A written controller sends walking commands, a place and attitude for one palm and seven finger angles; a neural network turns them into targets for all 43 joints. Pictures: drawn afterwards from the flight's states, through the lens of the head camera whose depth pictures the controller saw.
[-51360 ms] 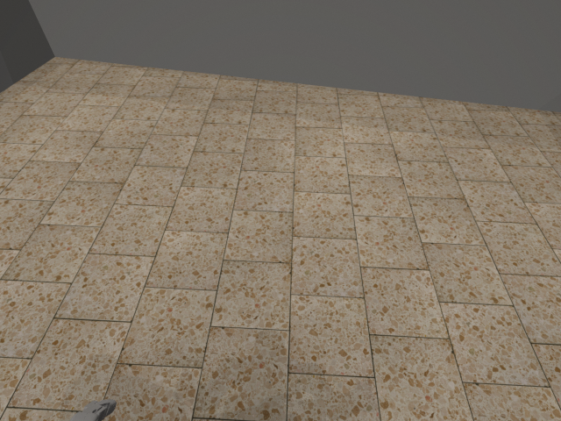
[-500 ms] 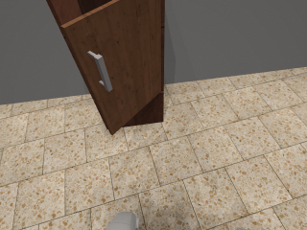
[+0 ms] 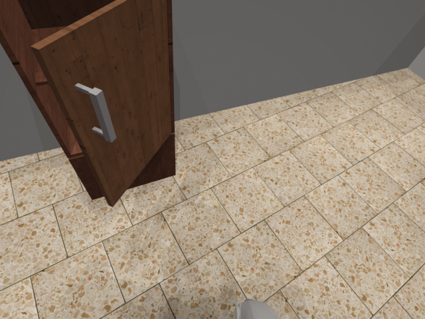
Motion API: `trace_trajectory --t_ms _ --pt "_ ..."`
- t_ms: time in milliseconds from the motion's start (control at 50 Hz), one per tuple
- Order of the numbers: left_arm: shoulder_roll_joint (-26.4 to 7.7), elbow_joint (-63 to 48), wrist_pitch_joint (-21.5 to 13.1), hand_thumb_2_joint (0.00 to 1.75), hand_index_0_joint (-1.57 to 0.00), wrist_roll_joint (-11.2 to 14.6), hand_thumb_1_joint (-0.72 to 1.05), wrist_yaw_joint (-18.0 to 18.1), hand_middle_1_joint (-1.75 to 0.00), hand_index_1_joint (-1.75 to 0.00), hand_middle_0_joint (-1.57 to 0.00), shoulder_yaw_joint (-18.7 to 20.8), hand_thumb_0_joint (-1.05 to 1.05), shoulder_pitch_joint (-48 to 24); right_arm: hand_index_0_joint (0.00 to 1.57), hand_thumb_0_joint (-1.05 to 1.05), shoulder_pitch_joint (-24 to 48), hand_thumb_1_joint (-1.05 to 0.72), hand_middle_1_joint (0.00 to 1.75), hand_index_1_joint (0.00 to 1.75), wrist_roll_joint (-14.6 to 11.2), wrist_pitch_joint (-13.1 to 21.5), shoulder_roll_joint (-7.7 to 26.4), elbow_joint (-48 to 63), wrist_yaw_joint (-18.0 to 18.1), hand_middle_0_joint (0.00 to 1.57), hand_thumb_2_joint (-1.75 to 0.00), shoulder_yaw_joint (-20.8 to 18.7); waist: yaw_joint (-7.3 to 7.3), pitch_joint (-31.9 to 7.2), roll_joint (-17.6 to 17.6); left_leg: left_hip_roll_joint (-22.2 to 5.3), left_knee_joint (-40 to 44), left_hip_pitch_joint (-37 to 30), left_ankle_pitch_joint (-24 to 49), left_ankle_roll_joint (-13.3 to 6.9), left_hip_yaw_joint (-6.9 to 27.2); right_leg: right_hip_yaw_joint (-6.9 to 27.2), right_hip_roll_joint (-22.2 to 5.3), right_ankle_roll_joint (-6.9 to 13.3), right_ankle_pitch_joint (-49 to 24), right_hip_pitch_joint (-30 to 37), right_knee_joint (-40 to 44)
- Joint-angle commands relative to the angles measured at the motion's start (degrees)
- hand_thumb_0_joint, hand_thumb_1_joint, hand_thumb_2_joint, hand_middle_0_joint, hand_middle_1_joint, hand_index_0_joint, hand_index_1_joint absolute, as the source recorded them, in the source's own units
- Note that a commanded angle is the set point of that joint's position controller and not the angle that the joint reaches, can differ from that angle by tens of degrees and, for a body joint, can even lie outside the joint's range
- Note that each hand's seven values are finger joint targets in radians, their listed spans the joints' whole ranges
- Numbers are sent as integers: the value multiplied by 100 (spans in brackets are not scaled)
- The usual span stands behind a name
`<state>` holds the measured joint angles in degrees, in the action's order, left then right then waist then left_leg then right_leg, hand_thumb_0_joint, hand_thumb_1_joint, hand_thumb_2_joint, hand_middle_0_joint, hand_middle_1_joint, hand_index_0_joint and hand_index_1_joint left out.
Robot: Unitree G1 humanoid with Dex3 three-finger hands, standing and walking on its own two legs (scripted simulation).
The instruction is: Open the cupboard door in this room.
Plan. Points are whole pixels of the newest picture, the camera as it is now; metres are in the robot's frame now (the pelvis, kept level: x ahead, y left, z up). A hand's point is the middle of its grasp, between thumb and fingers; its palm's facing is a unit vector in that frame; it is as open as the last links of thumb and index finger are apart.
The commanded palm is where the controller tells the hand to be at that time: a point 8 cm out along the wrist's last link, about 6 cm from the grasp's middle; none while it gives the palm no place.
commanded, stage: walk to a spot facing it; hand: left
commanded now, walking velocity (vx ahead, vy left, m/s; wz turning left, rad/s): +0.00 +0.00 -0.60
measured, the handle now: (96, 114) +0.49 +0.32 +0.03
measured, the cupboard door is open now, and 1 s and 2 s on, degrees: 41 41 41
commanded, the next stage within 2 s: none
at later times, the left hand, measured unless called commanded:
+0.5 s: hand (157, 310) +0.15 +0.12 -0.16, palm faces -0.31 -0.92 -0.25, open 7.4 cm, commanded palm none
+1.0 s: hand (186, 255) +0.27 +0.08 -0.18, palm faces -0.57 -0.81 -0.15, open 7.4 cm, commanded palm none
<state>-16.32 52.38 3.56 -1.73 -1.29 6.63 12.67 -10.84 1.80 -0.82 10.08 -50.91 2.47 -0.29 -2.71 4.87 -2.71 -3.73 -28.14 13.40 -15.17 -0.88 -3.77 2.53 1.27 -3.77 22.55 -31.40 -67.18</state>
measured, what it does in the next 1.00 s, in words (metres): walks ahead, turning right: right foot, then left foot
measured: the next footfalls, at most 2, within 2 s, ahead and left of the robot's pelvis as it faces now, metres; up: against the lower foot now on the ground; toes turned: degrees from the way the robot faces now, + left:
right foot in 0.26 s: +0.02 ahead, -0.15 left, +0.00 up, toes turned -16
left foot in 0.68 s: +0.11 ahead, +0.07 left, +0.00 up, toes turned -23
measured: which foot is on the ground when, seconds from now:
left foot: down 0.00-0.26, up 0.28-0.66, down 0.68-1.00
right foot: up 0.00-0.24, down 0.26-0.68, up 0.70-1.00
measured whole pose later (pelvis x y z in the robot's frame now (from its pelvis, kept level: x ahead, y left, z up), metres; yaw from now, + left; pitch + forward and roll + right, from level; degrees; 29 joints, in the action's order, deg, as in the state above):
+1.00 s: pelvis +0.10 -0.04 +0.00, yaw -37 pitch +1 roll -2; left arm -13.3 54.4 2.7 -2.0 -3.0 5.5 11.5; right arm -25.7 1.8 3.4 8.5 -56.7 2.4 -0.2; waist 0.2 3.0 -2.5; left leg -4.5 -20.4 1.3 -20.0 0.0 -14.1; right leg -2.5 -2.8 -0.5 10.1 -38.9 -65.9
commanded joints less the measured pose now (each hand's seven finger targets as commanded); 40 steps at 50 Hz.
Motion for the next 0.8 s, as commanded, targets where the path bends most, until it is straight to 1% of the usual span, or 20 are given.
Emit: trace_trajectory --t_ms 0,120,180,200,220,240,260,280,300,360,440,560,620,640,660,680,700,720,760,780 --pt "-99 -378 -92 90 -20 36 90 -79 -30 -30 -20 -46 0 16 20 0 -397 -90 30 30 -34 191 1071 264 54 20 -90 -327 233 -590 1279 -1214 905 -816 2309 -541 490 -240 -264 -61 -250 -396 38" --pt "-26 -504 -130 90 -20 41 90 -92 -30 -30 -20 -171 0 -506 20 0 -800 -90 30 30 5 140 1237 48 -26 20 -90 -440 504 -504 1480 -1502 645 -784 2440 -628 104 -712 -293 113 180 454 2007" --pt "-64 -439 -177 90 -20 57 90 -70 -30 -30 -20 -164 0 -318 20 0 -755 -90 30 30 -3 123 1338 36 -53 20 -90 -485 377 -603 1393 -1580 242 -546 2376 -467 -52 -800 -185 302 -137 1245 3038" --pt "-140 -356 -207 90 -20 57 90 -57 -30 -30 -20 -138 0 -57 20 0 -662 -90 30 30 -30 111 1357 44 -65 20 -90 -496 207 -723 1188 -1482 -134 -338 2154 -273 -209 -810 -169 371 -757 1788 3673" --pt "-442 -264 -257 90 -20 30 90 -14 -30 -30 -20 -85 0 320 20 0 -648 -90 30 30 -83 103 1251 107 -107 20 -90 -489 29 -908 591 -1266 -846 298 1500 40 -459 -336 -529 551 -1641 2735 4314" --pt "-1155 -174 -323 90 -20 -41 90 93 -30 -30 -20 68 0 662 20 0 -478 -90 30 30 -136 81 735 316 -134 20 -90 -379 -175 -996 -1423 -381 -2243 1752 -1247 441 -1011 1860 -2083 1139 -3274 3540 4805" --pt "-1373 -80 -288 90 -20 63 90 172 -30 -30 -20 94 0 898 20 0 -111 -90 30 30 -112 7 838 433 -93 20 -90 -357 -398 -918 -1465 -79 -3287 2091 -2397 440 -252 2275 -2521 1653 -4210 3220 4711" --pt "-1244 -118 -273 90 -20 69 90 209 -30 -30 -20 53 0 733 20 0 -181 -90 30 30 -132 -38 832 384 -102 20 -90 -368 -219 -735 -1053 -201 -3716 2239 -1969 380 217 1911 -2338 1752 -3327 2980 4748" --pt "-977 -229 -275 90 -20 50 90 255 -30 -30 -20 66 0 351 20 0 -185 -90 30 30 -109 -67 811 293 -87 20 -90 -399 -55 -687 -1245 -250 -3813 2375 -1569 430 335 1876 -1910 1577 -2770 2854 4826" --pt "-648 -381 -296 90 -20 74 90 277 -30 -30 -20 -27 0 -95 20 0 -200 -90 30 30 -107 -85 787 164 -130 20 -90 -419 174 -734 -670 -196 -3712 2036 -784 545 339 1199 -1416 1369 -3246 2626 4589" --pt "-707 -371 -310 90 -20 50 90 249 -30 -30 -20 -1 0 11 20 0 -121 -90 30 30 -105 -114 658 146 -112 20 -90 -428 165 -752 -376 -9 -3147 1714 -726 583 286 1359 -1319 1447 -3062 2426 4618" --pt "-782 -463 -294 90 -20 -1 90 151 -30 -30 -20 72 0 -98 20 0 33 -90 30 30 -92 25 684 406 -163 20 -90 -435 149 -464 -699 162 -1781 1063 -1000 464 248 2125 -1276 1545 118 1666 5134" --pt "-650 -491 -296 90 -20 16 90 89 -30 -30 -20 60 0 -379 20 0 -665 -90 30 30 -94 158 699 207 -150 20 -90 -451 550 -413 -581 338 -238 -711 -553 389 105 1989 -848 1224 1264 315 4829" --pt "-357 -583 -297 90 -20 44 90 56 -30 -30 -20 -11 0 -418 20 0 -1175 -90 30 30 -61 228 999 53 -75 20 -90 -487 763 -539 276 -154 612 -1669 -1114 220 603 1550 -356 948 1443 -487 4101" --pt "93 -730 -299 90 -20 105 90 4 -30 -30 -20 -100 0 -417 20 0 -1684 -90 30 30 54 276 1613 -53 -38 20 -90 -621 990 -607 2284 -1805 1619 -2138 -2786 -226 2770 376 545 566 1557 -1465 2112" --pt "-70 -915 -339 90 -20 41 90 -35 -30 -30 -20 -76 0 -867 20 0 -1798 -90 30 30 47 286 1812 -35 11 20 -90 -634 1035 -312 2027 -2671 2214 -1432 -3256 -653 3714 166 102 459 1183 -1642 1037" --pt "-201 -969 -370 90 -20 10 90 -130 -30 -30 -20 -3 0 -968 20 0 -1372 -90 30 30 54 290 1691 138 41 20 -90 -575 788 92 1146 -2570 2384 -761 -3038 -822 3321 187 -274 427 699 -1465 512" --pt "-184 -779 -372 90 -20 -57 90 -168 -30 -30 -20 25 0 -629 20 0 -1076 -90 30 30 92 337 1426 244 -15 20 -90 -485 547 -118 1121 -2195 2189 -631 -2795 -657 3015 135 -249 429 288 -1262 71" --pt "-29 -459 -344 90 -20 -92 90 -221 -30 -30 -20 28 0 -270 20 0 -774 -90 30 30 28 412 974 214 -12 20 -90 -330 275 45 978 -1480 1880 -660 -938 -98 1401 -28 -397 339 -694 -1254 -294" --pt "87 -394 -328 90 -20 -77 90 -227 -30 -30 -20 -22 0 -188 20 0 -941 -90 30 30 -3 458 855 155 -2 20 -90 -289 292 -103 1015 -1241 1669 -849 167 67 829 -142 -346 298 -971 -1237 -414"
